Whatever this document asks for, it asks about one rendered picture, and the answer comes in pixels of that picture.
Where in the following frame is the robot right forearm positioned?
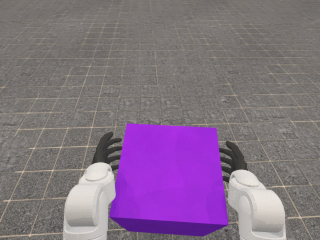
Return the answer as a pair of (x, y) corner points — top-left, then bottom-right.
(227, 169), (287, 240)

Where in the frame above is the carton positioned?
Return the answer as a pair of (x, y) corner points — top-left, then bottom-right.
(109, 123), (229, 237)

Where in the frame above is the robot left hand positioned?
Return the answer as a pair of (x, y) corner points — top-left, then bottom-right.
(92, 131), (123, 171)

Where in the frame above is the robot right hand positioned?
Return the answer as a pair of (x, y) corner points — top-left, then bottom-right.
(219, 141), (249, 183)

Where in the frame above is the robot left forearm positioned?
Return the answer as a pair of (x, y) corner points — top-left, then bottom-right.
(63, 162), (116, 240)

